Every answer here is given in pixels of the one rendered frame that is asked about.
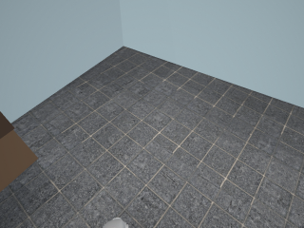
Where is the cabinet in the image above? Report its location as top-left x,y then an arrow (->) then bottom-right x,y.
0,130 -> 38,192

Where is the drawer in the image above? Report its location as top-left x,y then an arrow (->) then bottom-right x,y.
0,111 -> 14,139

